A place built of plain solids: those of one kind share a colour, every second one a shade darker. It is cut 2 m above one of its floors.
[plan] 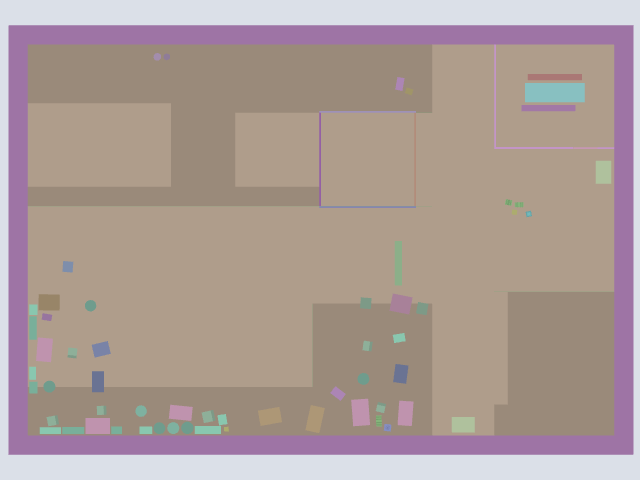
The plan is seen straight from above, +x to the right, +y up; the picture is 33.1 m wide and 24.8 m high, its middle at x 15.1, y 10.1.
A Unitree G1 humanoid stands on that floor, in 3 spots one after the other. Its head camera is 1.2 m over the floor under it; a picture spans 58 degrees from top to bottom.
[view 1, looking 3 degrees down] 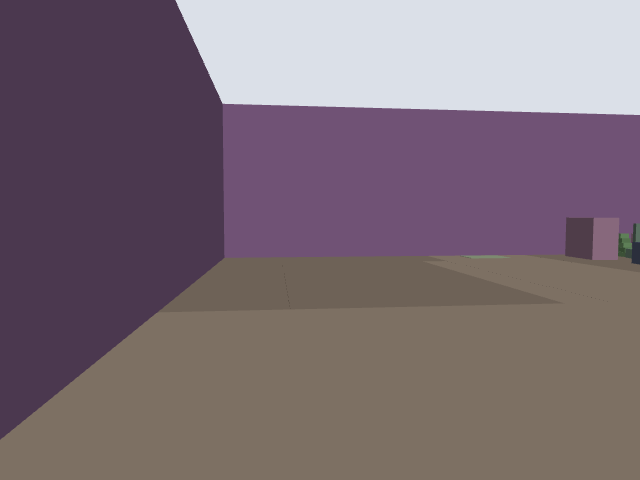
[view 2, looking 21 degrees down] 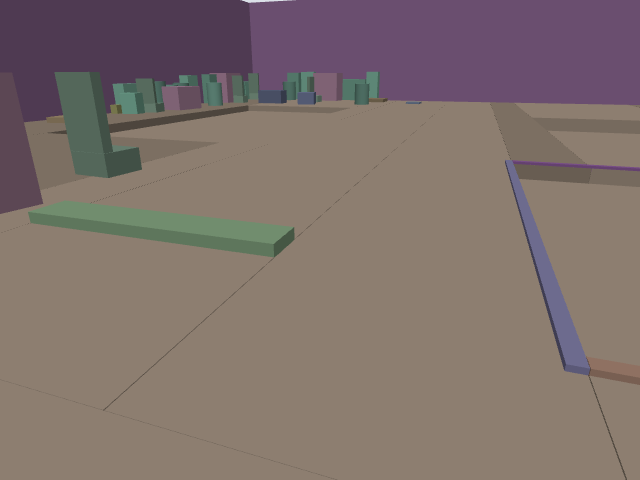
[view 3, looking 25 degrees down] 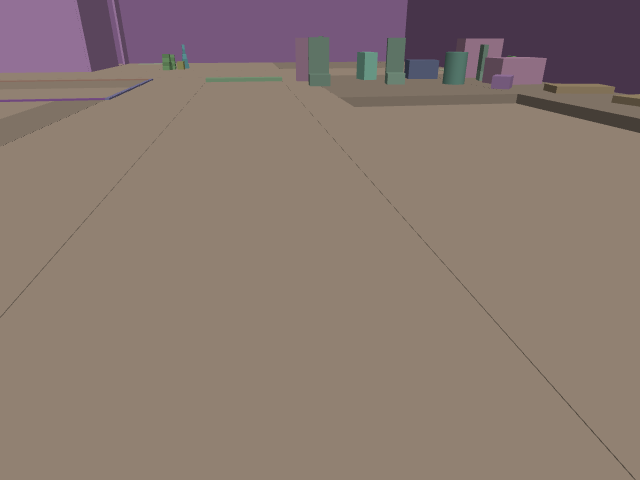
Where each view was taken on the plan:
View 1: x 28.82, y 13.02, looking -96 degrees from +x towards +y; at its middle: wall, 13.11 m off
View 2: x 21.87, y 11.26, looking -161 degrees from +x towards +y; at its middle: floor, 3.35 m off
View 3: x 4.81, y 8.82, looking -9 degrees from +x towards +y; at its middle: floor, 2.84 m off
